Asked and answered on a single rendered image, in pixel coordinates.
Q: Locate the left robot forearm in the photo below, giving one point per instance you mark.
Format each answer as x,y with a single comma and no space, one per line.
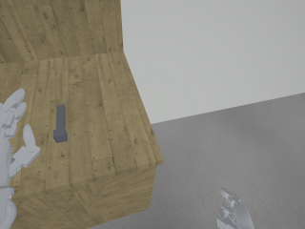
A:
8,210

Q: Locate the tap lever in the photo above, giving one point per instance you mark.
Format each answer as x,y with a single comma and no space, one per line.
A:
60,134

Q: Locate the counter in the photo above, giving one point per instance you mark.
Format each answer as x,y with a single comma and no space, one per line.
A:
71,52

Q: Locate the left robot hand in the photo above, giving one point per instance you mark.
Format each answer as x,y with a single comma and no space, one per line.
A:
10,113

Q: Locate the right robot hand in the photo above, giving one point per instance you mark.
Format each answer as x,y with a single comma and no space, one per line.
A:
238,218

